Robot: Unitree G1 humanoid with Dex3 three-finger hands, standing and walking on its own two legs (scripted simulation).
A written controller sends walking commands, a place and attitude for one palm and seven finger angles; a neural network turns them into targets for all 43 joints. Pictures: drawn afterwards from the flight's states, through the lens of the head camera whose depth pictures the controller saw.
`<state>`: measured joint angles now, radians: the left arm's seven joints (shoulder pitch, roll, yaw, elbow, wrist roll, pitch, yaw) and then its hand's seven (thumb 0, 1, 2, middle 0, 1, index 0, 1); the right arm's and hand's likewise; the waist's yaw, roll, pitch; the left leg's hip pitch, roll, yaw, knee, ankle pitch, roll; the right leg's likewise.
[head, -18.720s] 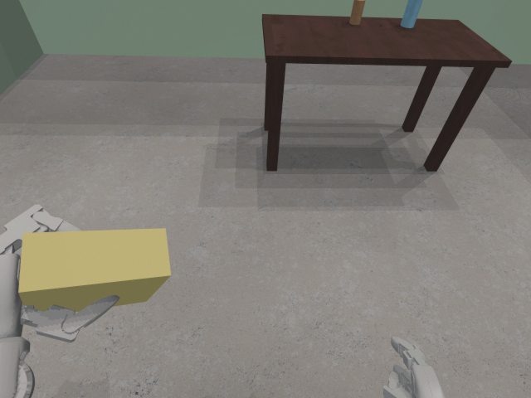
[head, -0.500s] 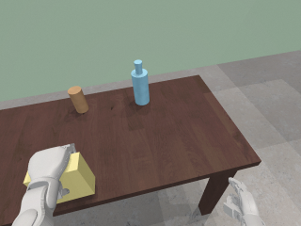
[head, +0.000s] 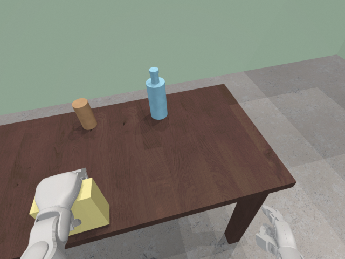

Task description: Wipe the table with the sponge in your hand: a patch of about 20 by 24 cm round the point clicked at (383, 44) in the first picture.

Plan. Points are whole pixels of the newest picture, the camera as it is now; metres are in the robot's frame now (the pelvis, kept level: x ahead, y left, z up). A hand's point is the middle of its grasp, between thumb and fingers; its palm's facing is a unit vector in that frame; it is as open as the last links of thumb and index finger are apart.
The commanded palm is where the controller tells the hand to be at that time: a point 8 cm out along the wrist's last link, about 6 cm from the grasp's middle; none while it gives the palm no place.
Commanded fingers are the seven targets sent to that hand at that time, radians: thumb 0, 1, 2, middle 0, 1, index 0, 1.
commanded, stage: lower the sponge onto the table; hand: left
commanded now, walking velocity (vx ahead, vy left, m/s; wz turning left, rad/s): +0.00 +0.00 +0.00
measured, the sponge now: (78, 213) +0.20 +0.29 -0.04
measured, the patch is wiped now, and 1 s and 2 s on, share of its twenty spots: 0.00 0.05 0.30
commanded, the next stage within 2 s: wipe forward along the first lane in 0.44 s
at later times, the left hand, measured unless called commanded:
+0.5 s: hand (74, 201) +0.21 +0.29 +0.01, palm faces -0.07 -0.08 -0.99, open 9.7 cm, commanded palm +0.19 +0.28 +0.06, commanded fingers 0.00 0.10 1.30 -1.20 -1.60 -1.20 -1.60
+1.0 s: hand (75, 186) +0.25 +0.31 +0.00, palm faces -0.09 -0.04 -1.00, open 9.7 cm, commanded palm +0.24 +0.30 +0.04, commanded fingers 0.00 0.10 1.30 -1.20 -1.60 -1.20 -1.60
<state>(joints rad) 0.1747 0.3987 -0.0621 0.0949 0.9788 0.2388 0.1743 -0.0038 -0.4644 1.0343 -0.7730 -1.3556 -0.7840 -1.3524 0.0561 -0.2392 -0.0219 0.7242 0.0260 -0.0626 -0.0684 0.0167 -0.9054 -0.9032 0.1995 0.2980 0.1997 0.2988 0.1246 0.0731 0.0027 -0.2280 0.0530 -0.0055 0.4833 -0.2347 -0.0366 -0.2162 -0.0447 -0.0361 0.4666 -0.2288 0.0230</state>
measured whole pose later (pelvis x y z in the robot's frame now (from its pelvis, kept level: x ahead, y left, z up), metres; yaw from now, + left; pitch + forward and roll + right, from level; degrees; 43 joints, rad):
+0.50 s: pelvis +0.00 +0.00 +0.00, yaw +0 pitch +0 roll +0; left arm 0.18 0.38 -0.07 0.14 1.00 0.24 0.22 0.00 -0.46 1.04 -0.77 -1.36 -0.78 -1.35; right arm 0.06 -0.24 -0.03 0.72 0.03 -0.05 -0.06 0.02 -0.91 -0.90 0.20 0.30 0.20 0.30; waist 0.12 0.07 -0.02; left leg -0.27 0.05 0.00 0.52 -0.25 -0.04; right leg -0.26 -0.04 -0.03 0.50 -0.25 0.02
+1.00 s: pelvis +0.00 -0.01 -0.01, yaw +0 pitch +3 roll +0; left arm -0.03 0.41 -0.02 0.36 1.00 0.21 0.22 0.00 -0.47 1.04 -0.77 -1.36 -0.79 -1.35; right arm 0.11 -0.25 -0.03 0.74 0.05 -0.02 -0.07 0.02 -0.91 -0.90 0.20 0.30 0.20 0.30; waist 0.09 0.06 -0.06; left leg -0.37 0.05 -0.01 0.58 -0.26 -0.04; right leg -0.37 -0.04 -0.04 0.58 -0.27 0.02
